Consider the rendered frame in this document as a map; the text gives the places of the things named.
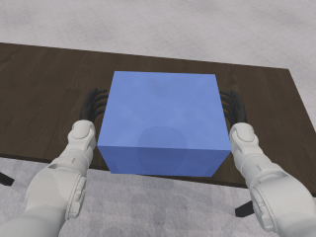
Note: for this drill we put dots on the robot right upper arm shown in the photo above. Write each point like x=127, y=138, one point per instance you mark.
x=284, y=207

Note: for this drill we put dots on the right robot hand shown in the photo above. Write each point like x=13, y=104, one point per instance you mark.
x=236, y=110

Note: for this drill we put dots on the carton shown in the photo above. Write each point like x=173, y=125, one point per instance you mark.
x=164, y=124

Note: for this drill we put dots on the left robot hand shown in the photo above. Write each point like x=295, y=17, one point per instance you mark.
x=89, y=106

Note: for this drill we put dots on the robot right forearm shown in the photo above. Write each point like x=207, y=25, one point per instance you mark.
x=251, y=161

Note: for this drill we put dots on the robot left upper arm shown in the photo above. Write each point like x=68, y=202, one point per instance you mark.
x=55, y=197

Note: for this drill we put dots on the table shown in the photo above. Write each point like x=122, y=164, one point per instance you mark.
x=42, y=90

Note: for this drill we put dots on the robot left forearm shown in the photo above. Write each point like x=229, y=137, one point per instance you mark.
x=78, y=154

